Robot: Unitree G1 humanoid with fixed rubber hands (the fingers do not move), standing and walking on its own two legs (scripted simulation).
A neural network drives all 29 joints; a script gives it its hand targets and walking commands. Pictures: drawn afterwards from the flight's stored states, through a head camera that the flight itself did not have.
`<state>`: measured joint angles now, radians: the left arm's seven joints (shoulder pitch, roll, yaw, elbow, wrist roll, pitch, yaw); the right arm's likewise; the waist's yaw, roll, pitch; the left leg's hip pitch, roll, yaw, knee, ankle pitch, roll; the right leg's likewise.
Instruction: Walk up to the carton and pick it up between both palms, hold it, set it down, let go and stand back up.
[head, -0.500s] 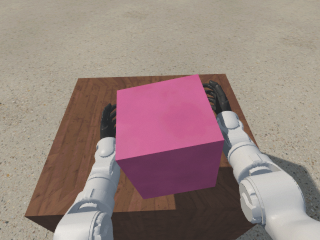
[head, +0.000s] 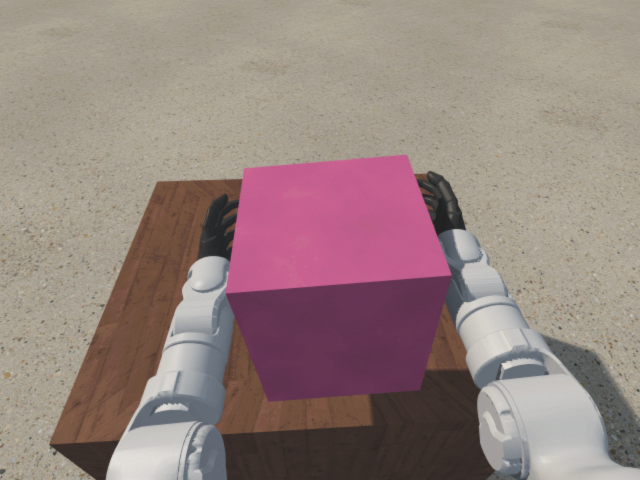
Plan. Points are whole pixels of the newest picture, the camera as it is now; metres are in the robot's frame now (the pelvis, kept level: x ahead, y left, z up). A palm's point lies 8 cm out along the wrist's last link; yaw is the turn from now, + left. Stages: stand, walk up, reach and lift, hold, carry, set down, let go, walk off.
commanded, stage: reach and lift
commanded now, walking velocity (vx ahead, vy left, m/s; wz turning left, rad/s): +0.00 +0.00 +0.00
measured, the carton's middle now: (334, 283) +0.37 +0.01 +0.07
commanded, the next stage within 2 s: hold in 1.20 s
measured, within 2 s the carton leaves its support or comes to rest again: neither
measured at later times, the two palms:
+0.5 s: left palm (211, 253) +0.36 +0.16 +0.13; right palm (457, 234) +0.39 -0.14 +0.15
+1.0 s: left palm (206, 238) +0.37 +0.16 +0.15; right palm (457, 224) +0.39 -0.14 +0.17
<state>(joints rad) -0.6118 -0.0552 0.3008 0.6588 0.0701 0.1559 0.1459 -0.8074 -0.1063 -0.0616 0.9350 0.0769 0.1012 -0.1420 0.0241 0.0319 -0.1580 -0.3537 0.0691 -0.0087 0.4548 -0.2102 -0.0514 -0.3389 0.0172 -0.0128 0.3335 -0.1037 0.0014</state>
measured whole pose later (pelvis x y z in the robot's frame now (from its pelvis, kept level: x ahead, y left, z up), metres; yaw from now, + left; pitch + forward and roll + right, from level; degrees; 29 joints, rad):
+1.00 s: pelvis -0.01 +0.00 +0.00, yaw +0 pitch +2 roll -2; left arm -0.59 -0.05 0.30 0.42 0.12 0.37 0.09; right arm -0.76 -0.09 -0.05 0.73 0.11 0.25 -0.18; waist -0.01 0.03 -0.12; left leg -0.26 0.07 -0.01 0.43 -0.20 -0.04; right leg -0.24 0.02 -0.01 0.29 -0.09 0.01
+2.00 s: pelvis -0.01 +0.00 +0.00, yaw +0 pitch -2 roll -2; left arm -0.59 -0.05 0.30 0.24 0.18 0.56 0.05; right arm -0.76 -0.09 -0.04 0.62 0.16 0.37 -0.20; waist -0.04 0.02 -0.09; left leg -0.19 0.07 -0.01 0.42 -0.20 -0.04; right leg -0.17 0.01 -0.01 0.29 -0.09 0.01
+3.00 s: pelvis -0.01 +0.00 +0.00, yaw +0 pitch -3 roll -2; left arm -0.59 -0.05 0.30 0.18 0.20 0.60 0.02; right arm -0.75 -0.08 -0.04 0.57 0.18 0.38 -0.20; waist -0.06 0.02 -0.07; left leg -0.17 0.07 -0.01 0.42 -0.20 -0.04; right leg -0.15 0.01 -0.01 0.29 -0.09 0.01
